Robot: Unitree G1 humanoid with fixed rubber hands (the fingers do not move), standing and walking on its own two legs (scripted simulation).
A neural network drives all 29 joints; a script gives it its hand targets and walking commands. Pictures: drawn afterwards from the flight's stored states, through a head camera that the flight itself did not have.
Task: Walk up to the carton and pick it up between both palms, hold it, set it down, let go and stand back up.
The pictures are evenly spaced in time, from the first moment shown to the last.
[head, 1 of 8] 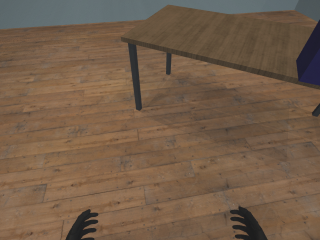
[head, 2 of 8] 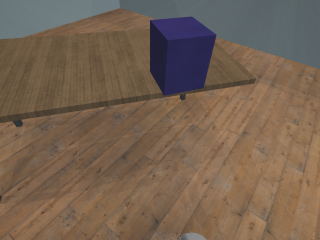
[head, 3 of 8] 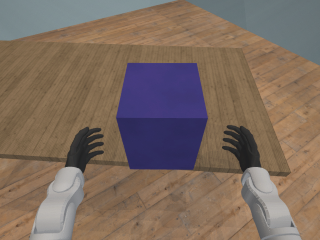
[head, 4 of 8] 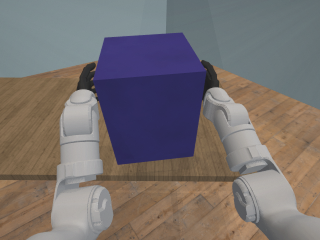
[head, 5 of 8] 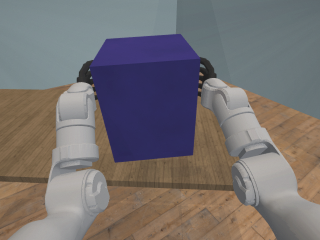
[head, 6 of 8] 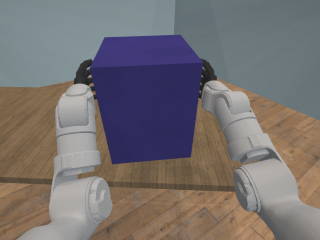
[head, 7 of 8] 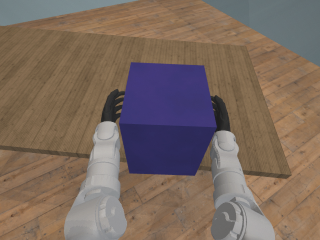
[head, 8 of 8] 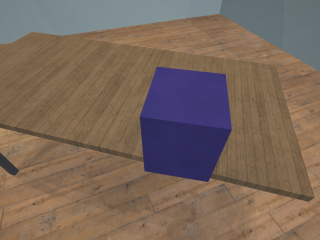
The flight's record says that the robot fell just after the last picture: no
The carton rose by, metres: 0.22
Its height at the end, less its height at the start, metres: +0.00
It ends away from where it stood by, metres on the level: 0.02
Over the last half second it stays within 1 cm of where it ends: yes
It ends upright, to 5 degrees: yes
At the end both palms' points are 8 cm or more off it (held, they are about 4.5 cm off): yes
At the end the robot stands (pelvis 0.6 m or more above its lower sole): yes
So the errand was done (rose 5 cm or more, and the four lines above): yes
